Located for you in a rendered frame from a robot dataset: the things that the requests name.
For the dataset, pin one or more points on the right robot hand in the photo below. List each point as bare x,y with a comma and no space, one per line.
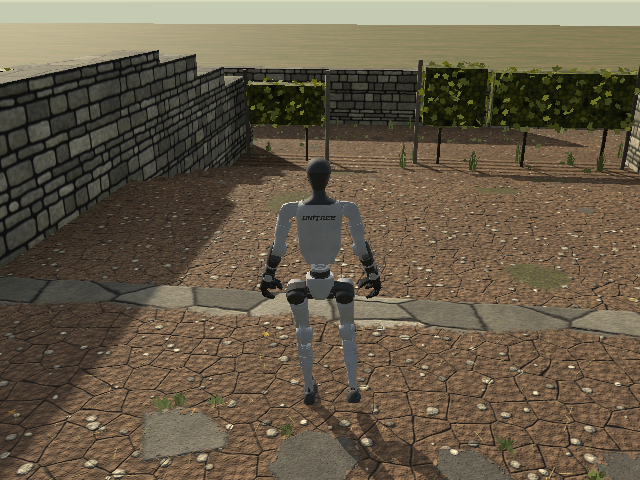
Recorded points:
376,284

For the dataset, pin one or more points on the robot left upper arm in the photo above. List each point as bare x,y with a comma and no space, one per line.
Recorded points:
287,211

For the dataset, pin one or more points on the left robot hand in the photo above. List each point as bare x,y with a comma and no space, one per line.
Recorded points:
265,285

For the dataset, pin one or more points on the robot right shin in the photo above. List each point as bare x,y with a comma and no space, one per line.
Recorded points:
350,358

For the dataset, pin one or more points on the robot right forearm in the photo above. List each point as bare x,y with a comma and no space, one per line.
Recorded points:
368,264

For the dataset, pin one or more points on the robot left thigh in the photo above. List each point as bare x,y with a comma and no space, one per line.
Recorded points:
297,298

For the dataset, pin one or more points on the robot left forearm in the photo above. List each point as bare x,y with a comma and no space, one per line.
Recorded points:
271,265

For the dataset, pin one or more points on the robot right upper arm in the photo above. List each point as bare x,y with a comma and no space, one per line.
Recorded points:
350,210

